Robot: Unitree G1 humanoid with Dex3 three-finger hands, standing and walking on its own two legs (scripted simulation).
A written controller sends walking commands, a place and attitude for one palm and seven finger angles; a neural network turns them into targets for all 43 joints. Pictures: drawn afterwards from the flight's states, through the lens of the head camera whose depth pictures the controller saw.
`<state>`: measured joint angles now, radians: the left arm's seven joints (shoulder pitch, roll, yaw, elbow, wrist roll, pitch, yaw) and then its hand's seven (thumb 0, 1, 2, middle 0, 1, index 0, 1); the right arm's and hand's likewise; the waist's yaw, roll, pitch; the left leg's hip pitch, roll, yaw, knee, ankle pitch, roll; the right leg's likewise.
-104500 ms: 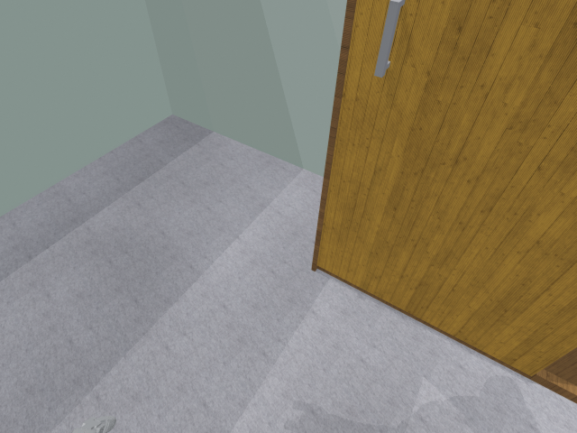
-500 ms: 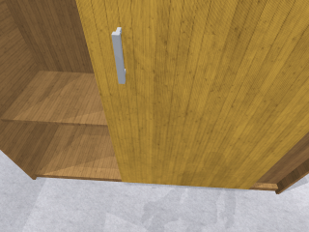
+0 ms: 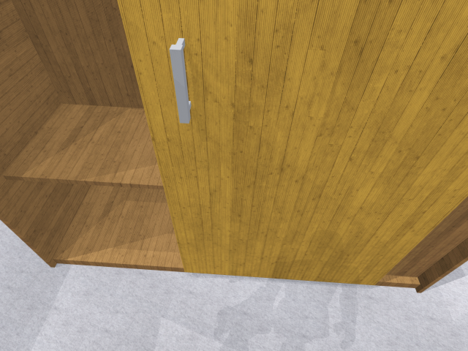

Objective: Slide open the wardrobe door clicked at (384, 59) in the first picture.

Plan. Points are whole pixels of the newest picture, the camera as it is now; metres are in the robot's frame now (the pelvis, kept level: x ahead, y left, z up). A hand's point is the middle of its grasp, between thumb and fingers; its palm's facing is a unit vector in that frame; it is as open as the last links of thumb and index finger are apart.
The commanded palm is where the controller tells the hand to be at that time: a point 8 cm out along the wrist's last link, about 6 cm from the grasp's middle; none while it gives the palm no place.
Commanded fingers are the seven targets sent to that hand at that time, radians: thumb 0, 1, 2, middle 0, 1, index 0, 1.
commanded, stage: look again from close up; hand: left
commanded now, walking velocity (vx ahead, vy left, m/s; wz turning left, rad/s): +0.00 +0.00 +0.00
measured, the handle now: (183, 82) +0.52 +0.14 +0.20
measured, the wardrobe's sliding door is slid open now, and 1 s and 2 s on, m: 0.59 0.59 0.59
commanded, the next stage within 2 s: shuffle to correct the standing spot in 0.32 s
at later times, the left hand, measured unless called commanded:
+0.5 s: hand out of the picture +0.03 +0.19 -0.18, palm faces +0.00 -0.98 -0.21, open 7.3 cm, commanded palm none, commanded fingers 0.00 0.90 0.90 -0.20 -0.30 -0.20 -0.30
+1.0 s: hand out of the picture +0.08 +0.18 -0.19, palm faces +0.03 -0.99 -0.17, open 7.3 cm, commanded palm none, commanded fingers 0.00 0.90 0.90 -0.20 -0.30 -0.20 -0.30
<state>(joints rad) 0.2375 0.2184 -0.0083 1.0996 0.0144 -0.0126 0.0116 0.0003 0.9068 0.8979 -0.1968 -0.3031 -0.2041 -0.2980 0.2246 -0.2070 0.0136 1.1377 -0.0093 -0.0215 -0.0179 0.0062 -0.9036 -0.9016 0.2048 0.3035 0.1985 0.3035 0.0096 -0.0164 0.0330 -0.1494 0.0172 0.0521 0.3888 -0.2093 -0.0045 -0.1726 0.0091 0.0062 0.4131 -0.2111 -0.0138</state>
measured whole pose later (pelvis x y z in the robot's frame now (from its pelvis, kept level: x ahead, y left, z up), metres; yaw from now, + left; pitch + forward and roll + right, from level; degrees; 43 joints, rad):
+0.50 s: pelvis +0.00 +0.00 +0.00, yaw +0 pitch -1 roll +0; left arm 0.24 0.21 -0.01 1.10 0.01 -0.01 0.01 0.00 0.91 0.90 -0.20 -0.30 -0.20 -0.30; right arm 0.23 -0.19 0.01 1.14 -0.01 -0.02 -0.02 0.01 -0.90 -0.90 0.20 0.30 0.20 0.30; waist 0.01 -0.02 0.03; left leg -0.16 0.02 0.05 0.40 -0.22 0.00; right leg -0.18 0.01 0.01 0.42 -0.22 -0.01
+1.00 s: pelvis +0.09 +0.02 -0.01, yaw -1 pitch -1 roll +0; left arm 0.31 0.15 0.03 1.10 0.01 -0.01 0.03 0.00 0.91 0.90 -0.20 -0.30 -0.20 -0.30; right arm 0.35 -0.08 0.01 1.14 0.00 -0.03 -0.06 0.00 -0.90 -0.90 0.20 0.30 0.20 0.30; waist 0.00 -0.04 0.07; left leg -0.14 0.01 0.08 0.63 -0.37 0.01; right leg -0.19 -0.03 -0.06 0.58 -0.34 -0.02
